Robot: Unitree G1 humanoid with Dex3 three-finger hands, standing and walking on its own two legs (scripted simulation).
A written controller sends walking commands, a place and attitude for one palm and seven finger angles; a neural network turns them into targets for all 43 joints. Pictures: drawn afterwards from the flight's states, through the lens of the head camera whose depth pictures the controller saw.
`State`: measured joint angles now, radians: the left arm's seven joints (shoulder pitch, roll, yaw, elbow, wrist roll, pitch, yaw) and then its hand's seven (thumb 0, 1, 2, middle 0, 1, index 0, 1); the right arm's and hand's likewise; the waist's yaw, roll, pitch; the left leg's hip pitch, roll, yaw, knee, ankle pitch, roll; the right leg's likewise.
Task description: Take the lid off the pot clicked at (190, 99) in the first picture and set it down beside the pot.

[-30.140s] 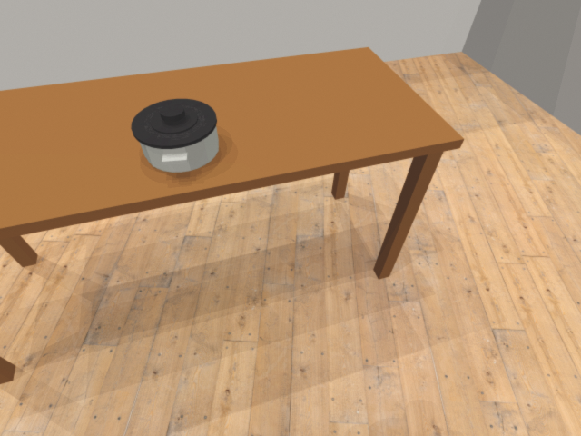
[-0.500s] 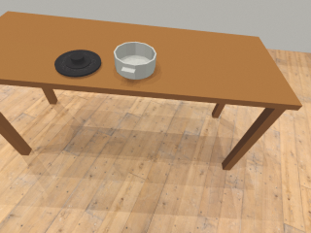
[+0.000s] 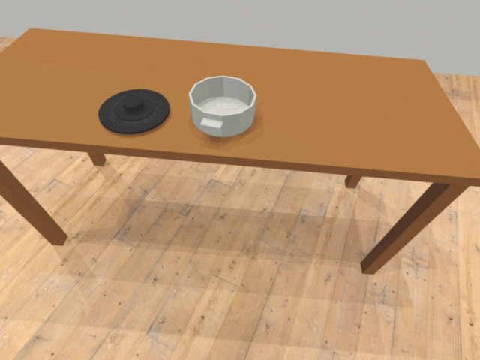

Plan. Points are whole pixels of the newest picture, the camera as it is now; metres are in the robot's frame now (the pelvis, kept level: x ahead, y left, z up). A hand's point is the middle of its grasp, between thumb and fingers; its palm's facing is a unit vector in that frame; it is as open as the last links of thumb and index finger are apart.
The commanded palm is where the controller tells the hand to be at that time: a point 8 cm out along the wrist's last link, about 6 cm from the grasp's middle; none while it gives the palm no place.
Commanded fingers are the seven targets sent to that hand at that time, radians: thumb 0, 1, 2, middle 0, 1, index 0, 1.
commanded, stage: let the arm hang, fingers relaxed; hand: left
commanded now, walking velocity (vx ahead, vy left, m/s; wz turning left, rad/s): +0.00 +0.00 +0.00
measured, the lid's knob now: (132, 102) +0.72 +0.33 -0.03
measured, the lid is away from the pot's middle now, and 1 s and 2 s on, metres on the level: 0.25 0.25 0.25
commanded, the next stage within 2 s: look to check the result in 0.32 s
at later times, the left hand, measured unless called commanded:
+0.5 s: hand out of the picture +0.03 +0.18 -0.18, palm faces +0.03 -0.98 -0.20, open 7.3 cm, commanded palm none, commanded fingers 0.00 0.90 0.90 -0.20 -0.30 -0.20 -0.30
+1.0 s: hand out of the picture +0.00 +0.17 -0.18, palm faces +0.03 -0.98 -0.18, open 7.3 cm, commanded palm none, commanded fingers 0.00 0.90 0.90 -0.20 -0.30 -0.20 -0.30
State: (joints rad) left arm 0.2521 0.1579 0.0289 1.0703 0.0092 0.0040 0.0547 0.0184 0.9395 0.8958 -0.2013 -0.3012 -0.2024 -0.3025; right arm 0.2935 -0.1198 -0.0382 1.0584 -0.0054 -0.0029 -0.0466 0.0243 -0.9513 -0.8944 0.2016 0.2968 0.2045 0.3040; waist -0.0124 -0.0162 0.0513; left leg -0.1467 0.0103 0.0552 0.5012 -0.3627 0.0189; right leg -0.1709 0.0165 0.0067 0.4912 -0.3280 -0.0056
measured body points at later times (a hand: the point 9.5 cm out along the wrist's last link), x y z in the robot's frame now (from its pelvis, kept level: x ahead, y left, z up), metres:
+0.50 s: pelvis +0.00 +0.00 +0.00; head +0.03 +0.01 +0.45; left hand +0.03 +0.23 -0.16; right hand -0.02 -0.21 -0.15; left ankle -0.06 +0.10 -0.74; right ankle -0.04 -0.12 -0.74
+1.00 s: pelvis +0.00 +0.00 +0.00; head +0.03 +0.02 +0.45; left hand +0.00 +0.22 -0.16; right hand -0.02 -0.21 -0.15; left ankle -0.06 +0.10 -0.74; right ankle -0.04 -0.12 -0.74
